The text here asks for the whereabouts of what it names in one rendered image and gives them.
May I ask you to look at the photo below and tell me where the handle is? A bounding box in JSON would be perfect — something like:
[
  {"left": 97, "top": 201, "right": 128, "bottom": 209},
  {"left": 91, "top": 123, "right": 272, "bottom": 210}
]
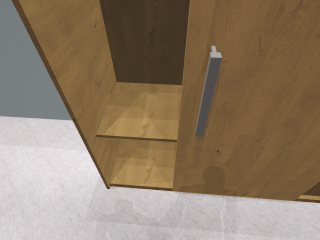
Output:
[{"left": 195, "top": 46, "right": 222, "bottom": 137}]

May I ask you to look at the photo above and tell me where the wardrobe door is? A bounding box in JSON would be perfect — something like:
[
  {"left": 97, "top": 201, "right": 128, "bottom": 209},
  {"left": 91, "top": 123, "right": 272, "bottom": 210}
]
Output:
[
  {"left": 172, "top": 0, "right": 320, "bottom": 201},
  {"left": 302, "top": 182, "right": 320, "bottom": 196}
]

